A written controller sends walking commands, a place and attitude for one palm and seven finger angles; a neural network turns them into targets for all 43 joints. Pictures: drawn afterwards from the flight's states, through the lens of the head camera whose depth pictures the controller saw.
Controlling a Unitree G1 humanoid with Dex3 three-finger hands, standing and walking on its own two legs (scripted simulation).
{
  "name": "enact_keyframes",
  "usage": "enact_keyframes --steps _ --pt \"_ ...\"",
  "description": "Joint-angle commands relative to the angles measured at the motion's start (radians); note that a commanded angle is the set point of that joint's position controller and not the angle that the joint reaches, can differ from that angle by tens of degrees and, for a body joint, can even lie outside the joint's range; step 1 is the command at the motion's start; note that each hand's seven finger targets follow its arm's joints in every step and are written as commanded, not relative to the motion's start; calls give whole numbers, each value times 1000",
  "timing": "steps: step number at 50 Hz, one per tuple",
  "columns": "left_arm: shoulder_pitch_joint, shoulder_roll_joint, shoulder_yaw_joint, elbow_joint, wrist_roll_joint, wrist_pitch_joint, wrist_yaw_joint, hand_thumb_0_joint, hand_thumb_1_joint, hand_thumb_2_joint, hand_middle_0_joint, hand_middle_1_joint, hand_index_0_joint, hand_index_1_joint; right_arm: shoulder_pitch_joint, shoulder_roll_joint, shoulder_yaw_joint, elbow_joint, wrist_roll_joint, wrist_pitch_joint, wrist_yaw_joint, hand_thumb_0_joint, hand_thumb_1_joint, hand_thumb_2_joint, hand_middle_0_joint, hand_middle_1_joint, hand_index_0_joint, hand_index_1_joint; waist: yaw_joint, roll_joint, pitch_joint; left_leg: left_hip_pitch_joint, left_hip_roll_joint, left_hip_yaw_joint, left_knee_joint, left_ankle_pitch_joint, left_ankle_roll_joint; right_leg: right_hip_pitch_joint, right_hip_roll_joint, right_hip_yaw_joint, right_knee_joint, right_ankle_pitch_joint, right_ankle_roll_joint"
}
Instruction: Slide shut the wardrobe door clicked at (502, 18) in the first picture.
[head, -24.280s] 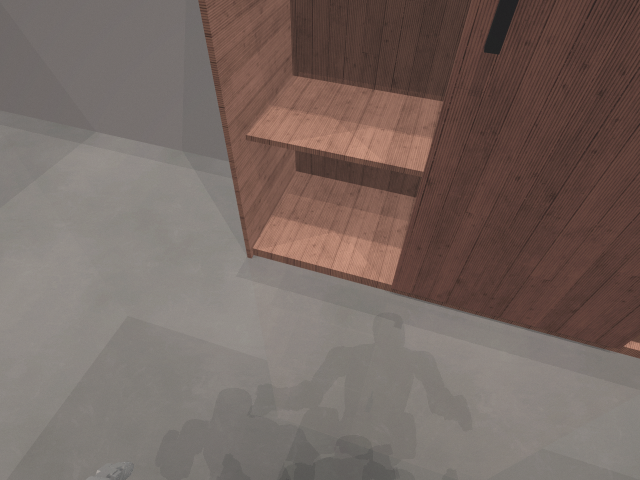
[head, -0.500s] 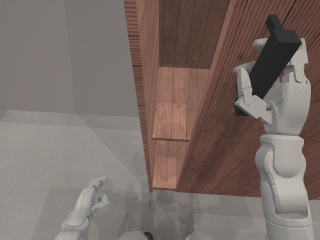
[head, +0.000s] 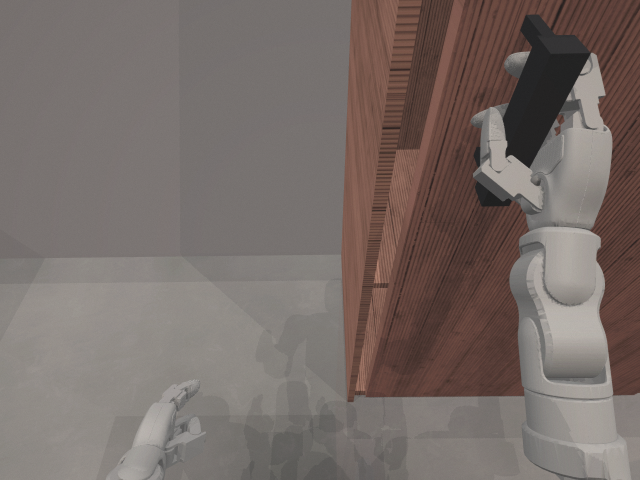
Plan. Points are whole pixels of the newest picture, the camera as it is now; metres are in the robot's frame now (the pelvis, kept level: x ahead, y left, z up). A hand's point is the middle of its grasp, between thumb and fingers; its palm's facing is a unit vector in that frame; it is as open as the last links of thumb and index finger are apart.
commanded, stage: step sideways, sliding the door along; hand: right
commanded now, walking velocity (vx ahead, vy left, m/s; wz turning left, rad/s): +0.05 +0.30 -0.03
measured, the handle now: (512, 117) +0.38 -0.18 +0.26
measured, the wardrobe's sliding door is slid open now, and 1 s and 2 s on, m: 0.03 0.00 0.00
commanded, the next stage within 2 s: stop walking and hold the door there in 0.42 s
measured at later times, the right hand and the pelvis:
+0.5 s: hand (454, 153) +0.35 -0.12 +0.25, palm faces +0.47 +0.88 -0.05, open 7.0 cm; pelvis +0.06 +0.13 +0.00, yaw -4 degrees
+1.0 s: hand (455, 155) +0.35 -0.13 +0.24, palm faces +0.60 +0.77 -0.19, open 7.3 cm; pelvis +0.11 +0.17 +0.01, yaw +1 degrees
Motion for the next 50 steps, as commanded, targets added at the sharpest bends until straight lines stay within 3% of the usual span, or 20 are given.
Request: enact_keyframes --steps 1,3,6,12,14,16,18,21,22,23,26,27,28,29,33,35,37,42,46,50 --pt "-171 62 53 -203 10 -37 -21 0 900 900 -200 -300 -200 -300 -425 -4 175 -326 25 -165 71 0 -900 -900 450 1400 450 1400 99 -250 -342 -314 -8 -138 513 -133 13 476 -411 564 -369 572 -221" --pt "-167 70 55 -177 19 -30 -27 0 900 900 -200 -300 -200 -300 -427 -72 125 -381 3 -173 75 0 -900 -900 450 1400 450 1400 83 -151 -279 -392 31 -167 548 -138 -2 481 -397 389 -271 749 -252" --pt "-129 76 59 -199 7 -43 -52 0 900 900 -200 -300 -200 -300 -410 63 265 -373 -16 -168 93 0 -900 -900 450 1400 450 1400 79 -190 -305 -280 52 -81 305 -98 1 445 -317 125 -211 747 -160" --pt "-128 84 70 -253 -27 -85 -72 0 900 900 -200 -300 -200 -300 -417 73 279 -395 -14 -174 103 0 -900 -900 450 1400 450 1400 82 -256 -304 90 -24 57 -24 76 -25 259 -243 9 -103 570 -59" --pt "-135 77 66 -252 -37 -81 -72 0 900 900 -200 -300 -200 -300 -397 23 234 -401 -23 -169 97 0 -900 -900 450 1400 450 1400 71 -153 -304 239 -26 57 -199 263 -27 180 -169 -1 73 429 -18" --pt "-121 48 58 -231 -40 -88 -57 0 900 900 -200 -300 -200 -300 -345 -51 187 -387 -25 -141 66 0 -900 -900 450 1400 450 1400 98 135 -318 378 147 -149 -247 653 58 -35 -2 -43 288 64 32" --pt "-124 86 79 -214 -28 -79 -56 0 900 900 -200 -300 -200 -300 -328 -69 158 -455 -8 -126 47 0 -900 -900 450 1400 450 1400 78 366 -315 266 285 -389 -257 608 191 -78 22 50 368 -233 27" --pt "-153 83 62 -183 -10 -57 -36 0 900 900 -200 -300 -200 -300 -333 -44 166 -580 20 -144 33 0 -900 -900 450 1400 450 1400 136 -16 -342 114 135 -75 88 486 50 247 -88 49 -305 204 -5" --pt "-174 128 89 -232 5 -60 -44 0 900 900 -200 -300 -200 -300 -297 -33 166 -595 28 -164 43 0 -900 -900 450 1400 450 1400 106 -296 -331 -148 23 -6 256 125 -30 407 -353 333 -301 607 -101" --pt "-180 101 88 -245 12 -58 -65 0 900 900 -200 -300 -200 -300 -252 -11 173 -569 34 -171 61 0 -900 -900 450 1400 450 1400 99 -266 -350 -137 15 -76 414 -180 -24 367 -430 413 -336 649 -165" --pt "-152 113 103 -240 4 -59 -84 0 900 900 -200 -300 -200 -300 -165 -92 95 -629 19 -181 57 0 -900 -900 450 1400 450 1400 75 -235 -271 -230 24 -72 402 -166 -34 435 -370 186 -203 840 -153" --pt "-68 168 120 -158 4 -45 -53 0 900 900 -200 -300 -200 -300 48 -605 -488 -254 -8 -172 3 0 -900 -900 450 1400 450 1400 49 -268 -274 -241 13 -47 325 -155 -40 452 -333 95 -176 875 -115" --pt "-67 140 102 -195 17 -49 -70 0 900 900 -200 -300 -200 -300 53 -360 -258 -359 2 -164 30 0 -900 -900 450 1400 450 1400 56 -300 -266 -199 1 -33 208 -139 -25 451 -314 97 -131 872 -88" --pt "-91 131 90 -214 2 -63 -69 0 900 900 -200 -300 -200 -300 4 -345 -245 -439 6 -177 32 0 -900 -900 450 1400 450 1400 67 -355 -262 -148 2 -17 91 -105 -30 444 -311 53 -131 854 -63" --pt "-61 129 68 -218 -20 -111 -33 0 900 900 -200 -300 -200 -300 104 -503 -433 -368 -10 -188 19 0 -900 -900 450 1400 450 1400 54 -145 -278 252 -9 34 -313 412 -22 234 -167 -51 145 605 5" --pt "-75 94 47 -206 -11 -132 -3 0 900 900 -200 -300 -200 -300 155 -582 -527 -280 3 -176 0 0 -900 -900 450 1400 450 1400 80 100 -302 361 237 -235 -238 958 94 -24 11 -75 344 -141 48" --pt "-73 123 54 -194 -12 -144 12 0 900 900 -200 -300 -200 -300 169 -518 -478 -378 28 -175 -21 0 -900 -900 450 1400 450 1400 56 259 -281 246 359 -434 -284 766 165 -48 2 116 394 -250 47" --pt "-73 109 40 -129 4 -126 56 0 900 900 -200 -300 -200 -300 319 -524 -540 -382 10 -208 -67 0 -900 -900 450 1400 450 1400 77 65 -282 202 205 -179 -191 374 43 141 9 8 -240 121 19" --pt "-82 135 46 -157 4 -152 57 0 900 900 -200 -300 -200 -300 382 -483 -510 -338 -3 -200 -53 0 -900 -900 450 1400 450 1400 60 -249 -145 147 59 -87 -82 84 -24 -45 -188 168 -376 99 -45" --pt "-32 137 50 -156 3 -163 54 0 900 900 -200 -300 -200 -300 412 -493 -511 -335 -16 -207 -58 0 -900 -900 450 1400 450 1400 57 -80 -159 221 75 -112 -196 205 -16 -72 -112 88 -284 81 -15"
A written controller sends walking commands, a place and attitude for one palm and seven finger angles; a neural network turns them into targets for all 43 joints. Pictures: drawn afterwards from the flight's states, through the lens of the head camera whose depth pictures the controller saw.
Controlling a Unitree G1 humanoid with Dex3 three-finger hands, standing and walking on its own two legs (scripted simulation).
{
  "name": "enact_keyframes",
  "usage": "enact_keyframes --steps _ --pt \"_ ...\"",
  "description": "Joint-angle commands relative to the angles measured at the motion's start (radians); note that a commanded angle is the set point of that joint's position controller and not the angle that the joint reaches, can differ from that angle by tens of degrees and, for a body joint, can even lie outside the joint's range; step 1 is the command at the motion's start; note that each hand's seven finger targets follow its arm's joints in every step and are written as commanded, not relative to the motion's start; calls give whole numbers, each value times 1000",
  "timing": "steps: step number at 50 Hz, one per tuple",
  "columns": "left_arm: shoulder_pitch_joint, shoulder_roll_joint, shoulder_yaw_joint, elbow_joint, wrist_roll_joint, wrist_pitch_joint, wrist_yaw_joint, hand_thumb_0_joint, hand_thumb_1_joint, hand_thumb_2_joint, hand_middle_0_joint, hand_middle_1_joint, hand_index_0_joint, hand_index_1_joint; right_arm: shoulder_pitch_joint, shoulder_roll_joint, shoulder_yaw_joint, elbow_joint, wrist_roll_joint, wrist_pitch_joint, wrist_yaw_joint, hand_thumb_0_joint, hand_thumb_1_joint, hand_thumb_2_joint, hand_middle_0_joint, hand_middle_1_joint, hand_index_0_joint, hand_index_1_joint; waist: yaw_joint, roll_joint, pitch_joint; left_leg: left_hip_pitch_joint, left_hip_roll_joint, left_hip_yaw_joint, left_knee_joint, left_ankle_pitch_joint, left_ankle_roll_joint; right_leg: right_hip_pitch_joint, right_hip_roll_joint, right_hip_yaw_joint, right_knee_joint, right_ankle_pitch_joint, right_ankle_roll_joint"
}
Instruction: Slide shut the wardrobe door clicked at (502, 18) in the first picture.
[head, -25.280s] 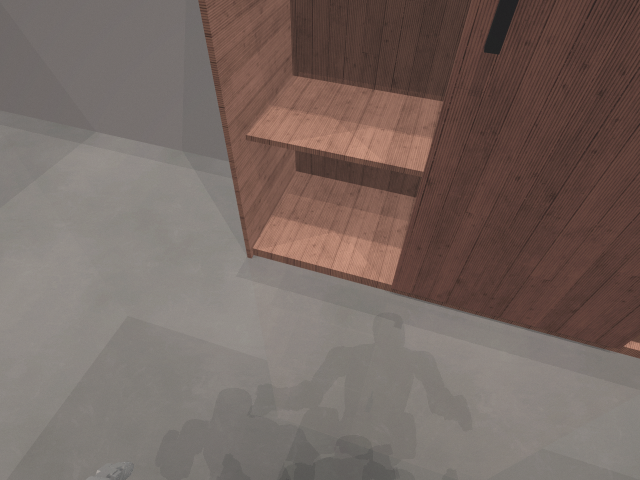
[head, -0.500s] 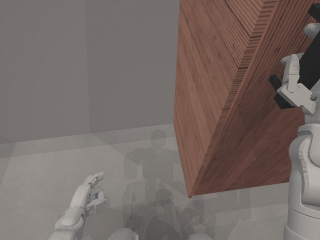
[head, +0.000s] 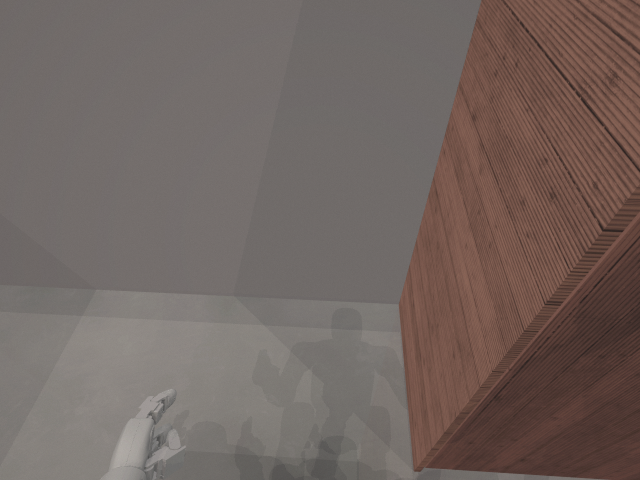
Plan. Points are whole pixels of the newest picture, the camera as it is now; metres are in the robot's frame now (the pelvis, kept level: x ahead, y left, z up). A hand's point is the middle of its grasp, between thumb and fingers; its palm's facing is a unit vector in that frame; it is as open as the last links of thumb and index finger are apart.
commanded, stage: stop walking and hold the door there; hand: right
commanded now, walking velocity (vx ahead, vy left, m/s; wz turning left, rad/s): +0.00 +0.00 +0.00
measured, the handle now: out of the picture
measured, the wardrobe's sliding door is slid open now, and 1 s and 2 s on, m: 0.00 0.00 0.00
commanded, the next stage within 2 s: loosen the grip on the handle in 1.74 s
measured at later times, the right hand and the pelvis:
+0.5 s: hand out of the picture +0.24 -0.30 +0.23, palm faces +0.62 +0.76 -0.19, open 7.3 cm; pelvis +0.01 +0.00 +0.01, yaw +1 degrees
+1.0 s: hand out of the picture +0.24 -0.30 +0.23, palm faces +0.51 +0.85 -0.13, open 7.3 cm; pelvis -0.02 -0.06 +0.00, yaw +1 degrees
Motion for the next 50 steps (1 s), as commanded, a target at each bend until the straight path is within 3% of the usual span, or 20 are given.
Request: enact_keyframes --steps 1,5,7,15,18,24,28,32,33,35,37,39,40,41,42,43,44,46,48,50 --pt "-107 110 34 -156 5 -58 -2 0 900 900 -200 -300 -200 -300 -104 -264 -54 -188 -92 -97 6 0 -900 -900 450 1400 450 1400 13 -69 -105 167 52 -96 -95 154 34 -145 -117 110 -152 38 -20" --pt "-97 114 35 -140 12 -58 -2 0 900 900 -200 -300 -200 -300 -112 -269 -56 -167 -93 -101 2 0 -900 -900 450 1400 450 1400 18 -61 -106 86 70 -168 -177 44 49 -81 -82 88 -135 -48 -16" --pt "-98 115 32 -136 13 -54 -1 0 900 900 -200 -300 -200 -300 -103 -288 -75 -150 -93 -100 1 0 -900 -900 450 1400 450 1400 17 -57 -94 75 64 -164 -185 15 45 -83 -87 92 -149 -55 -20" --pt "-100 107 34 -130 11 -49 -1 0 900 900 -200 -300 -200 -300 -59 -261 -60 -159 -91 -108 -1 0 -900 -900 450 1400 450 1400 16 -71 -130 113 49 -115 -134 182 38 -27 -108 85 -162 92 -22" --pt "-104 102 33 -131 11 -45 0 0 900 900 -200 -300 -200 -300 -49 -257 -55 -161 -88 -105 1 0 -900 -900 450 1400 450 1400 17 -49 -124 111 50 -114 -137 202 35 -20 -106 76 -156 105 -20" --pt "-111 100 29 -143 13 -38 2 0 900 900 -200 -300 -200 -300 -38 -240 -40 -173 -88 -104 -1 0 -900 -900 450 1400 450 1400 17 -75 -101 99 41 -106 -144 177 32 -24 -110 76 -176 79 -21" --pt "-94 104 39 -159 14 -33 2 0 900 900 -200 -300 -200 -300 -20 -241 -46 -177 -89 -100 -2 0 -900 -900 450 1400 450 1400 14 -40 -91 94 111 -168 -147 284 55 -54 -82 60 -87 116 -9" --pt "-88 108 47 -164 15 -13 -7 0 900 900 -200 -300 -200 -300 -42 -268 -66 -177 -87 -100 -4 0 -900 -900 450 1400 450 1400 23 69 -136 61 248 -257 -135 402 117 -55 -40 70 46 66 4" --pt "-96 105 44 -165 18 -10 -7 0 900 900 -200 -300 -200 -300 -45 -243 -40 -189 -85 -101 0 0 -900 -900 450 1400 450 1400 24 88 -138 50 277 -259 -132 404 125 -56 -38 77 52 31 2" --pt "-104 103 42 -164 17 -3 -6 0 900 900 -200 -300 -200 -300 -59 -259 -55 -190 -85 -99 0 0 -900 -900 450 1400 450 1400 25 119 -146 26 290 -238 -107 325 118 -52 -49 92 2 17 -6" --pt "-125 101 34 -171 18 1 -4 0 900 900 -200 -300 -200 -300 -91 -245 -32 -213 -86 -102 4 0 -900 -900 450 1400 450 1400 25 65 -144 1 234 -178 -44 208 82 -55 -74 115 -91 36 -25" --pt "-155 112 33 -188 13 -7 2 0 900 900 -200 -300 -200 -300 -121 -199 12 -271 -90 -120 10 0 -900 -900 450 1400 450 1400 16 -118 -142 -22 113 -47 137 110 30 -74 -149 183 -192 49 -65" --pt "-163 109 33 -202 14 -14 3 0 900 900 -200 -300 -200 -300 -111 -178 33 -296 -88 -125 15 0 -900 -900 450 1400 450 1400 11 -234 -140 -38 63 4 253 -28 8 -89 -201 225 -225 123 -93" --pt "-154 98 32 -204 18 -20 5 0 900 900 -200 -300 -200 -300 -107 -173 51 -315 -86 -125 20 0 -900 -900 450 1400 450 1400 7 -270 -150 -51 54 10 350 -167 3 -97 -227 232 -216 214 -120" --pt "-121 94 32 -188 23 -34 0 0 900 900 -200 -300 -200 -300 -130 -166 60 -326 -84 -128 24 0 -900 -900 450 1400 450 1400 11 -197 -158 -81 37 7 384 -235 8 -64 -230 242 -213 282 -126" --pt "-113 90 32 -180 24 -48 -6 0 900 900 -200 -300 -200 -300 -137 -107 123 -349 -76 -129 31 0 -900 -900 450 1400 450 1400 18 -136 -162 -119 38 11 344 -232 10 14 -227 235 -191 353 -120" --pt "-104 97 34 -171 24 -60 -10 0 900 900 -200 -300 -200 -300 -141 -111 124 -352 -77 -123 30 0 -900 -900 450 1400 450 1400 22 -101 -172 -135 35 19 296 -208 8 79 -221 222 -184 400 -97" --pt "-116 87 18 -160 30 -69 -12 0 900 900 -200 -300 -200 -300 -149 -85 160 -356 -76 -111 31 0 -900 -900 450 1400 450 1400 22 -89 -180 -91 25 23 159 -171 9 124 -209 223 -197 408 -50" --pt "-137 81 3 -155 36 -76 -15 0 900 900 -200 -300 -200 -300 -181 -65 197 -375 -84 -107 32 0 -900 -900 450 1400 450 1400 21 -148 -182 -25 8 22 -1 -111 19 138 -190 211 -223 324 -6" --pt "-142 80 -3 -145 38 -73 -10 0 900 900 -200 -300 -200 -300 -178 -98 162 -331 -89 -102 25 0 -900 -900 450 1400 450 1400 16 -131 -185 79 5 -4 -140 5 37 100 -165 197 -226 217 32"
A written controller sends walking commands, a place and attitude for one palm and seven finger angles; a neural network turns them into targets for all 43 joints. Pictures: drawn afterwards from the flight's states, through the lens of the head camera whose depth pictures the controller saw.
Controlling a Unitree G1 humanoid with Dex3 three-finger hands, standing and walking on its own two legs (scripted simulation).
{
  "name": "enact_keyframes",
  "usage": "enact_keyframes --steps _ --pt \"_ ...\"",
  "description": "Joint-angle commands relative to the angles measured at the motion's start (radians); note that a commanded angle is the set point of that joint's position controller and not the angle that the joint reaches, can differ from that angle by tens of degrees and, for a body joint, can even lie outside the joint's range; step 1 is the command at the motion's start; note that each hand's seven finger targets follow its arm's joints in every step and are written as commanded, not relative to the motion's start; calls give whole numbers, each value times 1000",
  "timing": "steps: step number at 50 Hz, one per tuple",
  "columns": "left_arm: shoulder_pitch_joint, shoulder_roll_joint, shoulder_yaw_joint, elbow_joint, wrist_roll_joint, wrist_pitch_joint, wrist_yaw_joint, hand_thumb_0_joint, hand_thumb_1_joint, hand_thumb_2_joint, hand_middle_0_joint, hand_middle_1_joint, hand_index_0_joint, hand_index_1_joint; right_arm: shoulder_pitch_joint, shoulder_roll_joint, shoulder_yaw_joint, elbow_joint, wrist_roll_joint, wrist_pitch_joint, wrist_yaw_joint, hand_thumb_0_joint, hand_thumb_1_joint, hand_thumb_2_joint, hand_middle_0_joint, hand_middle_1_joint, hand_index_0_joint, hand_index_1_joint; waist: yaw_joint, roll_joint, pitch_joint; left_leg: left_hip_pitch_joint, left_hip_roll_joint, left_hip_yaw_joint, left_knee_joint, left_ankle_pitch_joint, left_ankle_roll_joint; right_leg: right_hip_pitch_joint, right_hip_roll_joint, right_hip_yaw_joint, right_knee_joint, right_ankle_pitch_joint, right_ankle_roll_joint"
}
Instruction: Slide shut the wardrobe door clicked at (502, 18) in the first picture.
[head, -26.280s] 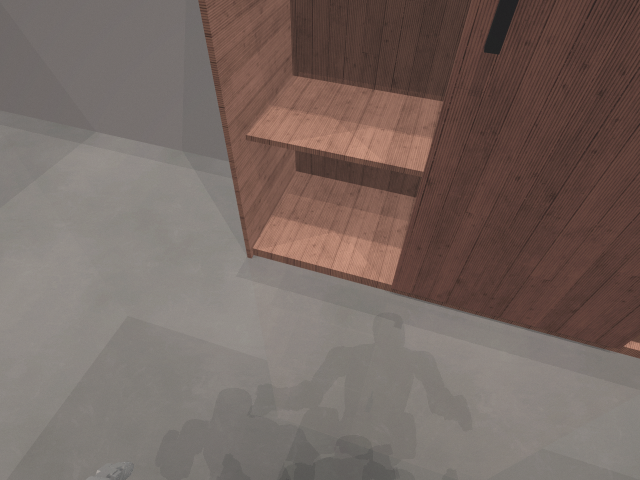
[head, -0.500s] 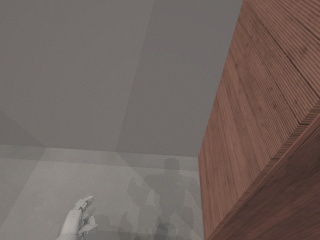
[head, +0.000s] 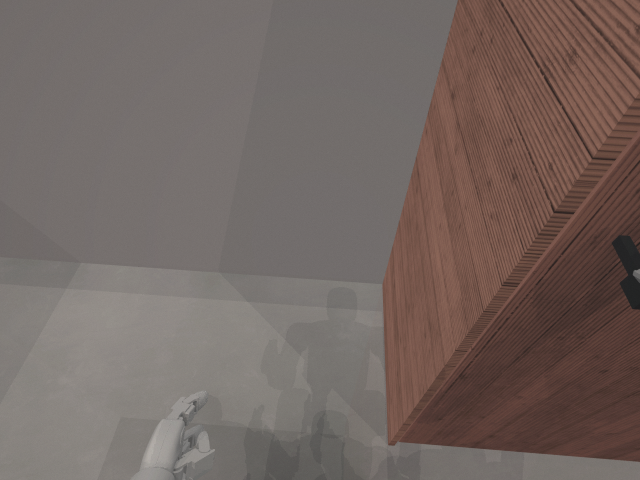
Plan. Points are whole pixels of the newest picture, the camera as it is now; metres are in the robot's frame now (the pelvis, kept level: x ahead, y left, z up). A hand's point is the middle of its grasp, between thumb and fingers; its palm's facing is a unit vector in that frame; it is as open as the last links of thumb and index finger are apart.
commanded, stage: stop walking and hold the door there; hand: right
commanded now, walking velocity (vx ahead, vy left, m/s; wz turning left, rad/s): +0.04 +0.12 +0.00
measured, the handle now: out of the picture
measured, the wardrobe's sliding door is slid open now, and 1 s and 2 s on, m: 0.00 0.00 0.00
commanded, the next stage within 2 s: loosen the grip on the handle in 0.74 s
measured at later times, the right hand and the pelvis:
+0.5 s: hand out of the picture +0.26 -0.25 +0.23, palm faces +0.55 +0.82 -0.14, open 7.2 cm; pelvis +0.01 +0.01 +0.01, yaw +0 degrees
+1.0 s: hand out of the picture +0.25 -0.26 +0.24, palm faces +0.54 +0.83 -0.09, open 8.2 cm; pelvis -0.02 +0.03 +0.00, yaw -2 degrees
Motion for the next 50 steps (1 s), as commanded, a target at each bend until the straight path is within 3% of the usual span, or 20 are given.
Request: enact_keyframes --steps 1,2,3,4,7,9,13,19,27,30,35,39,41,42,43,44,45,46,48,50 --pt "-143 145 43 -151 14 -48 9 0 900 900 -200 -300 -200 -300 -150 -192 49 -215 -70 -81 49 0 -900 -900 450 1400 450 1400 29 -97 -206 141 10 -63 -245 183 39 98 -225 250 -178 119 121" --pt "-144 143 44 -150 11 -46 12 0 900 900 -200 -300 -200 -300 -175 -192 46 -209 -67 -81 50 0 -900 -900 450 1400 450 1400 36 -63 -206 140 16 -91 -231 193 48 86 -209 235 -196 51 137" --pt "-130 155 55 -152 9 -44 14 0 900 900 -200 -300 -200 -300 -168 -164 70 -202 -65 -81 53 0 -900 -900 450 1400 450 1400 32 -13 -208 114 11 -108 -225 196 56 111 -198 230 -187 33 125" --pt "-135 154 54 -154 8 -42 16 0 900 900 -200 -300 -200 -300 -171 -143 94 -202 -65 -82 54 0 -900 -900 450 1400 450 1400 32 -31 -213 88 10 -109 -222 198 55 141 -203 233 -197 31 121" --pt "-140 146 45 -160 9 -26 25 0 900 900 -200 -300 -200 -300 -155 -177 59 -167 -67 -77 46 0 -900 -900 450 1400 450 1400 29 -63 -203 85 5 -100 -227 192 38 135 -221 242 -229 22 109" --pt "-147 145 44 -164 9 -21 27 0 900 900 -200 -300 -200 -300 -153 -164 75 -174 -69 -81 47 0 -900 -900 450 1400 450 1400 28 -91 -198 71 4 -95 -228 196 37 149 -225 244 -238 18 107" --pt "-144 147 46 -172 6 -12 30 0 900 900 -200 -300 -200 -300 -135 -170 69 -168 -69 -81 46 0 -900 -900 450 1400 450 1400 29 -72 -187 85 9 -100 -243 222 37 128 -216 228 -219 59 96" --pt "-136 156 56 -184 1 -7 27 0 900 900 -200 -300 -200 -300 -132 -155 96 -214 -70 -89 49 0 -900 -900 450 1400 450 1400 32 -119 -212 73 10 -94 -217 303 42 183 -213 212 -169 252 106" --pt "-130 161 60 -189 -5 3 29 0 900 900 -200 -300 -200 -300 -99 -186 53 -192 -64 -81 45 0 -900 -900 450 1400 450 1400 34 -65 -224 102 25 -110 -228 370 43 170 -202 193 -124 308 90" --pt "-127 163 59 -187 -4 5 30 0 900 900 -200 -300 -200 -300 -97 -192 43 -186 -64 -82 43 0 -900 -900 450 1400 450 1400 35 -90 -219 99 21 -107 -228 352 43 160 -203 198 -135 274 87" --pt "-125 161 57 -181 -4 12 33 0 900 900 -200 -300 -200 -300 -72 -213 8 -138 -59 -77 42 0 -900 -900 450 1400 450 1400 35 -62 -200 98 29 -122 -248 344 42 131 -196 192 -136 209 74" --pt "-115 166 59 -175 -7 11 35 0 900 900 -200 -300 -200 -300 -78 -240 -24 -122 -57 -82 42 0 -900 -900 450 1400 450 1400 35 -64 -214 110 29 -120 -241 367 44 136 -192 189 -127 245 76" --pt "-122 165 57 -178 -6 13 34 0 900 900 -200 -300 -200 -300 -75 -217 3 -124 -57 -81 46 0 -900 -900 450 1400 450 1400 34 -72 -204 117 28 -111 -241 352 42 120 -194 198 -131 247 75" --pt "1 200 71 -166 37 -55 18 0 900 900 -200 -300 -200 -300 -1188 -1151 -679 -242 -239 -149 51 0 -900 -900 450 1400 450 1400 -3 224 128 -184 60 -127 -376 321 -30 -113 -210 104 13 257 31" --pt "-115 128 93 -142 118 -99 21 0 900 900 -200 -300 -200 -300 -759 -301 -120 416 -164 16 126 0 -779 -842 450 1400 450 1400 -6 -12 -309 75 -22 21 -86 705 90 135 -84 71 -64 606 94" --pt "-71 179 117 -144 43 -132 17 0 900 900 -200 -300 -200 -300 -498 -208 -136 106 -19 -16 147 0 -658 -783 450 1400 450 1400 -28 -175 -468 10 -44 51 -72 548 64 382 -138 143 -21 900 172" --pt "-69 179 94 -118 46 -126 16 0 900 900 -200 -300 -200 -300 -437 -171 -110 6 41 -33 160 0 -538 -725 450 1400 450 1400 -51 -315 -540 -47 -51 20 -93 319 43 534 -147 172 -16 891 185" --pt "-71 164 88 -97 41 -123 18 0 900 900 -200 -300 -200 -300 -339 -154 -113 92 56 -23 141 0 -417 -667 450 1400 450 1400 -53 -303 -491 -64 -55 20 -92 196 48 481 -135 169 -37 745 195" --pt "-135 175 69 -124 39 -116 21 0 900 900 -200 -300 -200 -300 -412 -210 -110 22 39 -42 80 0 -175 -550 450 1400 450 1400 -54 -175 -375 -13 -48 22 -152 205 43 275 -98 128 -72 255 144" --pt "-141 177 49 -134 32 -100 17 0 900 900 -200 -300 -200 -300 -394 -211 -95 124 -10 -37 34 0 67 -433 450 1400 450 1400 -41 -27 -255 -29 -50 21 -169 131 41 161 -96 142 -108 56 102"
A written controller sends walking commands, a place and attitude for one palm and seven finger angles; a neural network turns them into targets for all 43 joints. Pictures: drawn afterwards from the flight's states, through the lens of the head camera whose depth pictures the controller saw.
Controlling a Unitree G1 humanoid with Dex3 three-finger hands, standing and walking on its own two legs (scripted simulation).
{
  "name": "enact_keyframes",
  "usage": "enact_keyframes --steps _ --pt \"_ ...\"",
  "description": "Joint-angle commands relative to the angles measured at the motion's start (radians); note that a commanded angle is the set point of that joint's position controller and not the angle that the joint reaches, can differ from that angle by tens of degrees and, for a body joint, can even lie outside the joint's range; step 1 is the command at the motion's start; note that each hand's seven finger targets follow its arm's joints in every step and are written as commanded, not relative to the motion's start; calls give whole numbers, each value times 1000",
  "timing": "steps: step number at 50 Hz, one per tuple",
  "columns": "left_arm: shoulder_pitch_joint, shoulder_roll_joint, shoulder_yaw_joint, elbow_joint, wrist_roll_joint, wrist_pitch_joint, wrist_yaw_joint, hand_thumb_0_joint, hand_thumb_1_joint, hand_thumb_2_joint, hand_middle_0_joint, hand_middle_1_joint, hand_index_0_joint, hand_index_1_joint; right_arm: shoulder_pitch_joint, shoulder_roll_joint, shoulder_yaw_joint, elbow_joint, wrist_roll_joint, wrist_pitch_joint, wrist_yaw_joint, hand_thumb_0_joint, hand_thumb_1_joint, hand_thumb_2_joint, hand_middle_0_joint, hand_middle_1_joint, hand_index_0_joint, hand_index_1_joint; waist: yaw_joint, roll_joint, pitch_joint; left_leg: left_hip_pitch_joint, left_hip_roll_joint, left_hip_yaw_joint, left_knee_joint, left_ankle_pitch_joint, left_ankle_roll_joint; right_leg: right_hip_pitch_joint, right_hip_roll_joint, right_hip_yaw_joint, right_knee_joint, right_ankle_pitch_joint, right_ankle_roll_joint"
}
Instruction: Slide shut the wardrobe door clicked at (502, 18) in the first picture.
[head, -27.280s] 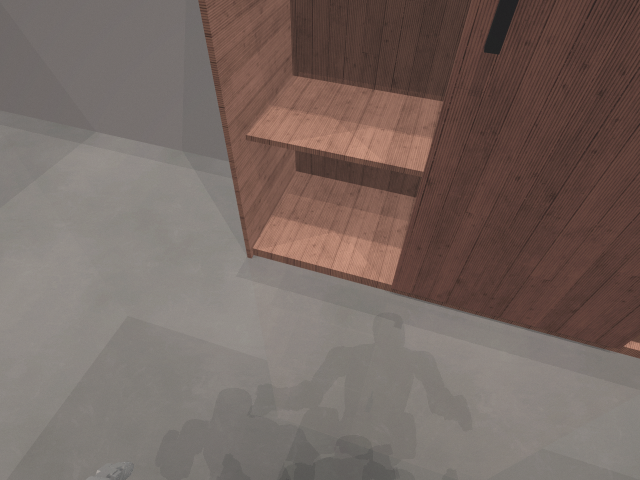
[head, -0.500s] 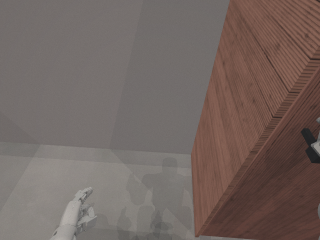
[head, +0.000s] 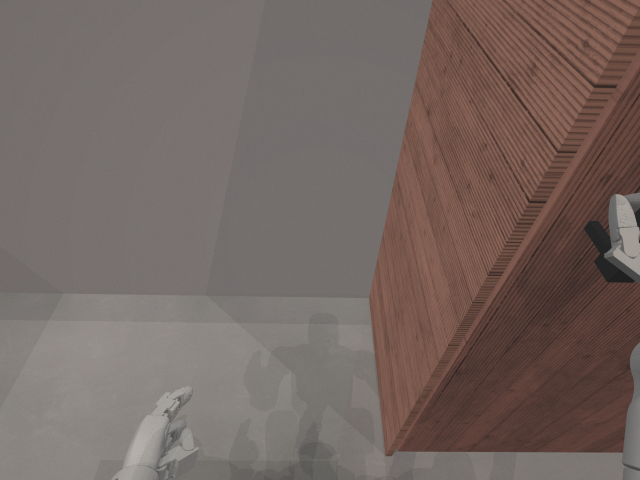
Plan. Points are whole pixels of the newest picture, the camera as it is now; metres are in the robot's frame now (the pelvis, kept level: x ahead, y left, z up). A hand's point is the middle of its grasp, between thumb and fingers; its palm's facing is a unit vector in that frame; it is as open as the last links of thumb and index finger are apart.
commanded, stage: loosen the grip on the handle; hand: right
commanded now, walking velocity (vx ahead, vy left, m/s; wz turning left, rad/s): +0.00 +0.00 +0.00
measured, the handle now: out of the picture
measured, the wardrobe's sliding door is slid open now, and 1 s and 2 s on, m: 0.00 0.00 0.00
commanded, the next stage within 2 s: slip the hand off the handle in 0.42 s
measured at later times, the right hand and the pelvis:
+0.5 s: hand (638, 239) +0.28 -0.28 +0.23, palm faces +0.56 +0.81 -0.15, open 14.7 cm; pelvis +0.03 +0.01 -0.01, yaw +0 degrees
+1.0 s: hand out of the picture +0.26 -0.34 +0.24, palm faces +0.60 +0.79 -0.15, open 14.7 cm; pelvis +0.01 +0.01 -0.01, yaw -1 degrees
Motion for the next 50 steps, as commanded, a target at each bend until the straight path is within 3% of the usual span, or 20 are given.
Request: enact_keyframes --steps 1,4,6,9,11,12,15,16,19,23,25,27,30,34,36,38,41,44,46,50 --pt "-150 131 37 -184 -9 -44 10 0 900 900 -200 -300 -200 -300 -219 -238 -97 -176 -46 -96 -91 0 188 -375 450 1400 450 1400 6 61 -211 -44 4 -10 -79 5 -3 131 -67 84 -66 -40 45" --pt "-193 119 25 -198 -12 -49 14 0 900 900 -200 -300 -200 -300 -233 -244 -58 -144 -85 -128 -95 0 550 -200 423 1367 423 1367 11 87 -77 -103 26 -59 -157 -243 -17 83 -54 47 -50 -204 25" --pt "-188 118 24 -183 -8 -58 20 0 900 900 -200 -300 -200 -300 -303 -261 -49 -100 -92 -154 -86 0 550 -200 397 1333 397 1333 25 78 -12 -143 37 -84 -187 -315 -16 62 -52 37 -22 -221 25" --pt "-187 113 28 -188 -6 -66 22 0 900 900 -200 -300 -200 -300 -297 -309 -82 -135 -93 -180 -66 0 550 -200 357 1283 357 1283 7 -58 -63 -115 40 -102 -168 -297 -8 66 -44 25 -3 -197 24" --pt "-174 112 31 -184 -3 -71 22 0 900 900 -200 -300 -200 -300 -294 -285 -66 -143 -78 -177 -52 0 550 -200 330 1250 330 1250 13 -78 -79 -115 39 -100 -157 -266 -7 66 -47 30 7 -189 23" --pt "-159 124 30 -167 -6 -69 29 0 900 900 -200 -300 -200 -300 -364 -343 -103 -89 -77 -175 -49 0 550 -200 317 1233 317 1233 24 -83 -65 -130 37 -101 -151 -260 -6 45 -49 37 8 -195 23" --pt "-140 124 35 -175 -5 -71 35 0 900 900 -200 -300 -200 -300 -265 -323 -122 -126 -47 -163 -32 0 550 -200 277 1183 277 1183 6 -97 -139 -85 31 -83 -110 -99 -1 77 -52 41 26 -78 14" --pt "-130 128 36 -168 -2 -68 37 0 900 900 -200 -300 -200 -300 -252 -318 -124 -124 -35 -155 -22 0 550 -200 263 1167 263 1167 9 -68 -139 -77 30 -76 -102 -53 -3 71 -55 47 31 -38 14" --pt "-90 134 39 -178 -3 -62 37 0 900 900 -200 -300 -200 -300 -138 -302 -152 -212 2 -136 0 0 550 -200 250 1150 250 1150 -7 -60 -264 5 19 -44 16 354 -1 112 -45 40 70 264 17" --pt "-72 131 45 -175 -9 -41 36 0 900 900 -200 -300 -200 -300 -64 -282 -174 -249 44 -102 22 0 550 -200 250 1150 250 1150 -8 -12 -271 -5 16 -28 43 466 -15 111 -48 39 98 342 28" --pt "-75 126 46 -177 -13 -38 39 0 900 900 -200 -300 -200 -300 -87 -260 -149 -286 45 -104 23 0 550 -200 250 1150 250 1150 -1 -28 -267 -35 10 -22 46 427 -11 123 -49 45 98 340 33" --pt "-64 129 47 -164 -11 -30 45 0 900 900 -200 -300 -200 -300 -138 -315 -194 -257 40 -101 14 0 550 -200 250 1150 250 1150 2 -14 -273 -36 11 -30 42 412 -12 109 -50 47 100 321 33" --pt "-75 118 44 -167 -16 -15 51 0 900 900 -200 -300 -200 -300 -118 -335 -220 -240 36 -97 16 0 550 -200 250 1150 250 1150 -7 -22 -271 -28 10 -30 42 392 -9 98 -48 47 93 309 35" --pt "-86 111 36 -167 -22 -3 61 0 900 900 -200 -300 -200 -300 -131 -339 -212 -189 42 -86 46 0 550 -200 250 1150 250 1150 1 -44 -230 -43 12 -35 22 354 -11 85 -46 45 83 262 29" --pt "-80 117 36 -160 -22 1 68 0 900 900 -200 -300 -200 -300 -146 -375 -236 -142 49 -78 68 0 550 -200 250 1150 250 1150 3 -12 -211 -44 14 -42 5 323 -14 63 -48 46 81 222 24" --pt "-92 113 31 -166 -26 -3 73 0 900 900 -200 -300 -200 -300 -188 -376 -223 -136 53 -83 89 0 550 -200 250 1150 250 1150 7 -60 -210 -65 12 -42 1 276 -10 74 -47 52 73 194 25" --pt "-89 120 32 -161 -24 -8 81 0 900 900 -200 -300 -200 -300 -209 -411 -245 -103 61 -95 112 0 550 -200 250 1150 250 1150 7 -39 -213 -65 14 -47 -6 250 -9 62 -49 55 77 172 22" --pt "-94 122 28 -164 -26 -16 83 0 900 900 -200 -300 -200 -300 -203 -427 -261 -79 74 -116 132 0 550 -200 250 1150 250 1150 0 -68 -215 -81 11 -44 -3 211 -7 59 -46 61 75 145 22" --pt "-88 131 28 -151 -26 -18 90 0 900 900 -200 -300 -200 -300 -245 -471 -288 -12 80 -121 142 0 550 -200 250 1150 250 1150 8 -31 -186 -92 15 -52 -20 148 -10 19 -49 63 75 91 21" --pt "-101 133 24 -151 -28 -33 98 0 900 900 -200 -300 -200 -300 -325 -486 -270 12 76 -142 150 0 550 -200 250 1150 250 1150 13 -119 -191 -139 14 -53 -23 38 0 29 -49 82 69 15 23"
